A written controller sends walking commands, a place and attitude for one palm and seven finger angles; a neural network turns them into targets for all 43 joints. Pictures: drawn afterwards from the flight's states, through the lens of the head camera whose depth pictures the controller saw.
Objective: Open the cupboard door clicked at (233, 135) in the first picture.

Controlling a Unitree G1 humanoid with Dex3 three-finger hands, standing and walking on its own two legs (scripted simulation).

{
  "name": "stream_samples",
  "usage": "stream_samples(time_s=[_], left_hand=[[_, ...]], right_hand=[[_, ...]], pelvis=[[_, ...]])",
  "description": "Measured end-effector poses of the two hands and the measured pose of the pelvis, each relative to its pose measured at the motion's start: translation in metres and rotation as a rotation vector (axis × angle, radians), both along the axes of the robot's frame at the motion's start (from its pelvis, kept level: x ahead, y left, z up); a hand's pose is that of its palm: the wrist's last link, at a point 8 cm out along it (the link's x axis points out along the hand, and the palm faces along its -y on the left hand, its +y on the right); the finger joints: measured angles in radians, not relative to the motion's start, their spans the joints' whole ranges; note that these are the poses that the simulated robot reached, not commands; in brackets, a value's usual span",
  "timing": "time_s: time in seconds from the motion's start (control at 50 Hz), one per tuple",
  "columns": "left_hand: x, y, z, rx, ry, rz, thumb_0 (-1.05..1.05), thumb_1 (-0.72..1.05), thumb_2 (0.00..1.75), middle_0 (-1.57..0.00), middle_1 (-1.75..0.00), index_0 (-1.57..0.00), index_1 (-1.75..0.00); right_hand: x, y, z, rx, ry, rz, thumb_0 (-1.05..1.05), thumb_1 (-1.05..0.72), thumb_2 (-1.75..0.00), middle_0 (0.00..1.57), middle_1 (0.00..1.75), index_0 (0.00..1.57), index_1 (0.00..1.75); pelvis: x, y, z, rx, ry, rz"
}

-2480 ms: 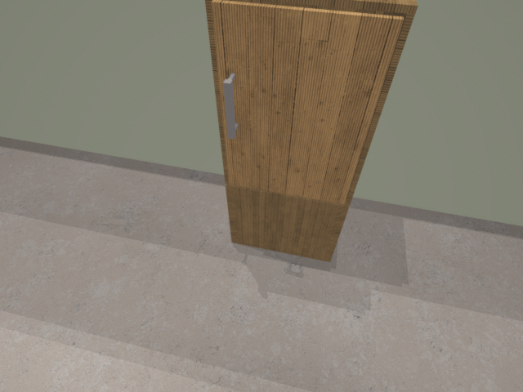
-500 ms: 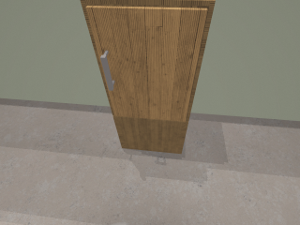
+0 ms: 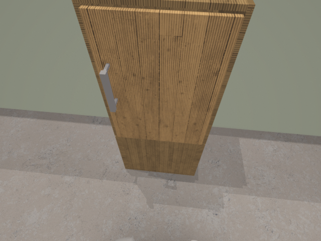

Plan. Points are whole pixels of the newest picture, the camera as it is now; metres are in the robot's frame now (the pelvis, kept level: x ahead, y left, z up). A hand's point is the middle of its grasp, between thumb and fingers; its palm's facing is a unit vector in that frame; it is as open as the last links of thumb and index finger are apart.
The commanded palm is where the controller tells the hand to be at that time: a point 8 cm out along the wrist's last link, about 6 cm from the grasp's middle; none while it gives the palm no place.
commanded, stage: come to a stop and stand still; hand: left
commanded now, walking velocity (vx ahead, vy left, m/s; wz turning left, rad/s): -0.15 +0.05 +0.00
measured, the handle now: (110, 89) +0.56 +0.22 +0.01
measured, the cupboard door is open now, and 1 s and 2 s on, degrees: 0 0 0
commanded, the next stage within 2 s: look again from close up in 1.76 s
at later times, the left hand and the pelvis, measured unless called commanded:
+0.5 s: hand out of the picture +0.05 +0.20 -0.16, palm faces +0.06 -0.97 -0.22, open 7.4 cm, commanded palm none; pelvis +0.00 +0.02 +0.01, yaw +0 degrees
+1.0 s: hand out of the picture -0.03 +0.18 -0.15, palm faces +0.00 -0.97 -0.23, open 7.4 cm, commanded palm none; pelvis -0.04 +0.00 +0.01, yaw +0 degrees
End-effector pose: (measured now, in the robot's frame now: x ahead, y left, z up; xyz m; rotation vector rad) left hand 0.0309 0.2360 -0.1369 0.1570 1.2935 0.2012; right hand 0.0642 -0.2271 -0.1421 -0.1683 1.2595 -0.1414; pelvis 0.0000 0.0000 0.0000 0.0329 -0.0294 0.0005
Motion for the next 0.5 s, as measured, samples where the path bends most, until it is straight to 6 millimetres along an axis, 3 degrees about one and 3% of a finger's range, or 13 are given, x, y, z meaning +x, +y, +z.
stream_samples(time_s=[0.12,0.24,0.42,0.5], left_hand=[[0.041,0.003,0.009,0.016,-0.057,-0.034,0.0,0.91,0.9,-0.2,-0.3,-0.19,-0.3],[0.057,0.014,0.005,-0.003,-0.097,-0.033,0.0,0.9,0.9,-0.2,-0.3,-0.2,-0.3],[0.03,0.02,0.008,-0.024,-0.02,-0.009,0.0,0.91,0.9,-0.2,-0.3,-0.19,-0.3],[0.012,0.016,0.009,-0.012,-0.007,-0.005,0.0,0.91,0.9,-0.2,-0.3,-0.19,-0.3]], right_hand=[[-0.011,-0.013,0.003,-0.013,0.069,-0.042,0.0,-0.92,-0.9,0.2,0.3,0.2,0.3],[-0.028,-0.004,0.012,-0.041,0.095,-0.041,0.0,-0.91,-0.9,0.19,0.3,0.2,0.3],[-0.053,0.026,0.018,-0.016,0.12,-0.028,0.0,-0.9,-0.9,0.2,0.3,0.2,0.3],[-0.063,0.023,0.01,0.008,0.131,-0.046,0.01,-0.92,-0.9,0.2,0.3,0.2,0.3]], pelvis=[[0.006,0.0,0.004,-0.022,0.023,0.019],[0.006,0.012,0.005,-0.041,0.04,0.03],[0.0,0.02,0.015,-0.042,0.017,0.016],[-0.004,0.015,0.012,-0.025,0.017,0.005]])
